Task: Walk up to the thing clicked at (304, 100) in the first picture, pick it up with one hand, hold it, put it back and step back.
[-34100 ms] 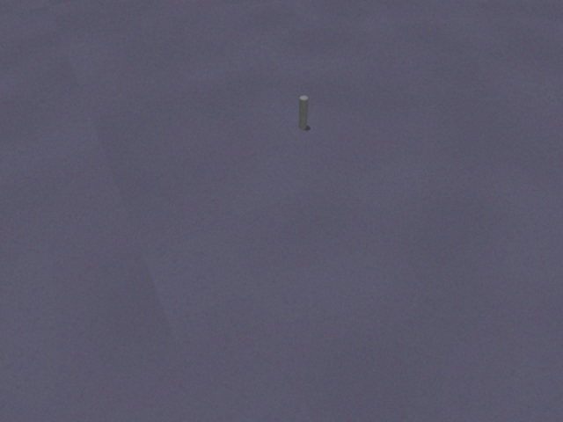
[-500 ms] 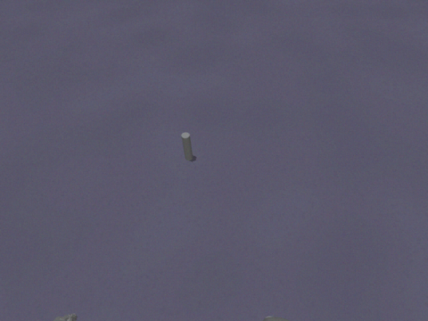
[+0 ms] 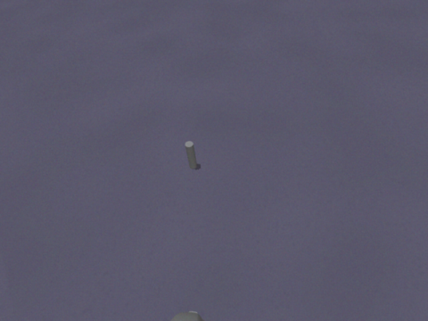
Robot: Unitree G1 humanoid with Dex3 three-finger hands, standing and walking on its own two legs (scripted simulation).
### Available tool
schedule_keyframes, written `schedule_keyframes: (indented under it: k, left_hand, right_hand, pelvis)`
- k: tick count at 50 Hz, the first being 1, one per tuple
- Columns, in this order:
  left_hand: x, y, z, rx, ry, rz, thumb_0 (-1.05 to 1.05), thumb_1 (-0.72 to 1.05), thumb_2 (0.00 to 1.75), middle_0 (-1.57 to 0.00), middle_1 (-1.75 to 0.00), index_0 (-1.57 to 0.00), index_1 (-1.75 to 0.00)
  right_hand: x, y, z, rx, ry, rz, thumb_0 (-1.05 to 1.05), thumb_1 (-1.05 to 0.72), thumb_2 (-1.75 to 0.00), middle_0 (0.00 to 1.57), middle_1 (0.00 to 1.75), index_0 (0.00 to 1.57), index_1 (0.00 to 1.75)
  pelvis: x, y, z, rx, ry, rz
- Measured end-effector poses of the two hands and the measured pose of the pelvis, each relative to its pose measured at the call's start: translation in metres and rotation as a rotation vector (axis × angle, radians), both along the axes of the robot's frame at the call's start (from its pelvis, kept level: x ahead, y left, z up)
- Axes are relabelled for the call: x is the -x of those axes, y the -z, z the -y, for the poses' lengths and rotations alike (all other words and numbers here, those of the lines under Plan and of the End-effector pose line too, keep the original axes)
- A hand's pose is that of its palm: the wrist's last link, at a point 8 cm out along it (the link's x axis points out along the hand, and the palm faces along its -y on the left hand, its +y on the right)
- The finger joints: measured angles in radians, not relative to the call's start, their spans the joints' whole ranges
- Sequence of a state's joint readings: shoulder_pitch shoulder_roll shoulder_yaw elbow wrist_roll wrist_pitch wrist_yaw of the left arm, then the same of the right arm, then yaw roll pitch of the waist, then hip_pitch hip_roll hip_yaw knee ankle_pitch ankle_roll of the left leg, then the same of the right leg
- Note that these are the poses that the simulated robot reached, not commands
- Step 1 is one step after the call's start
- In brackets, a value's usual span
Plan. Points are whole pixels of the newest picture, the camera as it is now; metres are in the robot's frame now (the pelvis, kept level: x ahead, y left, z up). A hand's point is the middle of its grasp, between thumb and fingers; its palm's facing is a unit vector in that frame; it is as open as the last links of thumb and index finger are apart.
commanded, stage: step back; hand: left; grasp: from the side
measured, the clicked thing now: (191, 155) +1.05 +0.23 -0.67
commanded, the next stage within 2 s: stand in 0.34 s
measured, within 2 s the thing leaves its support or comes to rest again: neither
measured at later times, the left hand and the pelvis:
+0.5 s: hand out of the picture +0.12 +0.28 -0.15, palm faces -0.03 -0.94 -0.34, open 7.4 cm; pelvis +0.03 +0.02 +0.01, yaw -1 degrees
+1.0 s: hand out of the picture +0.10 +0.27 -0.14, palm faces -0.07 -0.94 -0.34, open 7.4 cm; pelvis +0.03 +0.02 +0.02, yaw -1 degrees
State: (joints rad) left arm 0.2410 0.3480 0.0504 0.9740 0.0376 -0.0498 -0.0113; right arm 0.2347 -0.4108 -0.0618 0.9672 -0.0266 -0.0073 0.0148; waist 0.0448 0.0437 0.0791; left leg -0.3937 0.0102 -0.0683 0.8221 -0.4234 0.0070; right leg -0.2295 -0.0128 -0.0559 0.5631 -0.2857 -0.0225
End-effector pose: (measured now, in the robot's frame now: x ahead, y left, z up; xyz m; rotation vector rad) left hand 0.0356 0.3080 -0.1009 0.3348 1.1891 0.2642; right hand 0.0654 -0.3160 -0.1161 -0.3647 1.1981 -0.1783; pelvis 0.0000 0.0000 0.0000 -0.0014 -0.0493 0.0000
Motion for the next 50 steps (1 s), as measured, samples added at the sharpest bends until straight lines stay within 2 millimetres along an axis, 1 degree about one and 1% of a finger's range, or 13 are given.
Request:
schedule_keyframes:
  k: [3, 6, 10, 14, 18, 21, 24, 28, 34, 43, 46, 50]
  left_hand:
    - [-0.008, 0.006, -0.010, -0.001, -0.007, -0.015, 0.01, 0.90, 0.90, -0.20, -0.30, -0.20, -0.30]
    - [-0.023, 0.016, -0.021, 0.003, -0.008, -0.015, 0.01, 0.91, 0.90, -0.20, -0.30, -0.20, -0.30]
    - [-0.044, 0.022, -0.025, 0.020, 0.006, -0.011, 0.01, 0.91, 0.90, -0.20, -0.30, -0.20, -0.30]
    - [-0.060, 0.022, -0.024, 0.033, 0.027, 0.001, 0.01, 0.91, 0.90, -0.20, -0.30, -0.20, -0.30]
    - [-0.071, 0.018, -0.021, 0.039, 0.040, 0.007, 0.01, 0.91, 0.90, -0.20, -0.30, -0.20, -0.30]
    - [-0.076, 0.014, -0.017, 0.048, 0.048, 0.006, 0.01, 0.91, 0.90, -0.20, -0.30, -0.20, -0.30]
    - [-0.079, 0.009, -0.013, 0.052, 0.059, 0.005, 0.01, 0.91, 0.90, -0.20, -0.30, -0.20, -0.30]
    - [-0.083, 0.004, -0.009, 0.051, 0.068, 0.011, 0.01, 0.91, 0.90, -0.20, -0.30, -0.20, -0.30]
    - [-0.083, 0.002, -0.007, 0.053, 0.076, 0.011, 0.01, 0.91, 0.90, -0.20, -0.30, -0.20, -0.30]
    - [-0.071, 0.004, -0.007, 0.055, 0.078, -0.030, 0.01, 0.91, 0.90, -0.20, -0.30, -0.20, -0.30]
    - [-0.067, 0.005, -0.008, 0.055, 0.077, -0.045, 0.01, 0.91, 0.90, -0.20, -0.30, -0.20, -0.30]
    - [-0.063, 0.006, -0.009, 0.055, 0.073, -0.064, 0.01, 0.91, 0.90, -0.20, -0.30, -0.20, -0.30]
  right_hand:
    - [-0.013, 0.002, -0.009, 0.003, -0.007, -0.004, 0.01, -0.91, -0.90, 0.20, 0.30, 0.20, 0.30]
    - [-0.023, 0.005, -0.022, 0.010, -0.002, -0.005, 0.01, -0.91, -0.90, 0.20, 0.30, 0.20, 0.30]
    - [-0.037, 0.003, -0.041, -0.007, -0.002, 0.012, 0.01, -0.91, -0.90, 0.21, 0.30, 0.20, 0.30]
    - [-0.054, -0.001, -0.051, -0.022, -0.004, 0.037, 0.01, -0.91, -0.90, 0.21, 0.30, 0.20, 0.30]
    - [-0.069, -0.005, -0.056, -0.037, -0.005, 0.070, 0.01, -0.90, -0.90, 0.21, 0.30, 0.20, 0.30]
    - [-0.077, -0.009, -0.056, -0.049, -0.004, 0.090, 0.01, -0.90, -0.90, 0.21, 0.30, 0.20, 0.30]
    - [-0.079, -0.011, -0.054, -0.055, 0.004, 0.100, 0.01, -0.91, -0.90, 0.21, 0.30, 0.20, 0.30]
    - [-0.075, -0.014, -0.050, -0.056, 0.018, 0.097, 0.01, -0.91, -0.90, 0.21, 0.30, 0.20, 0.30]
    - [-0.055, -0.015, -0.043, -0.048, 0.044, 0.055, 0.01, -0.91, -0.90, 0.21, 0.30, 0.20, 0.30]
    - [-0.020, -0.013, -0.037, -0.037, 0.082, -0.027, 0.01, -0.91, -0.90, 0.21, 0.30, 0.20, 0.30]
    - [-0.013, -0.012, -0.037, -0.038, 0.088, -0.047, 0.01, -0.91, -0.90, 0.21, 0.30, 0.20, 0.30]
    - [-0.008, -0.011, -0.038, -0.039, 0.092, -0.065, 0.01, -0.91, -0.90, 0.21, 0.30, 0.20, 0.30]
  pelvis:
    - [-0.008, 0.004, -0.007, 0.002, -0.013, -0.004]
    - [-0.014, 0.009, -0.015, -0.014, -0.014, 0.003]
    - [-0.019, 0.008, -0.022, -0.004, 0.006, -0.007]
    - [-0.024, 0.005, -0.023, 0.012, 0.012, -0.015]
    - [-0.028, 0.001, -0.023, 0.011, 0.015, -0.018]
    - [-0.031, -0.003, -0.024, 0.009, 0.014, -0.012]
    - [-0.034, -0.007, -0.025, 0.007, 0.015, -0.007]
    - [-0.033, -0.010, -0.024, 0.004, 0.016, 0.002]
    - [-0.030, -0.014, -0.021, 0.004, 0.017, 0.006]
    - [-0.026, -0.016, -0.020, 0.003, 0.018, 0.000]
    - [-0.025, -0.016, -0.020, 0.004, 0.019, -0.004]
    - [-0.026, -0.016, -0.021, 0.004, 0.019, -0.010]
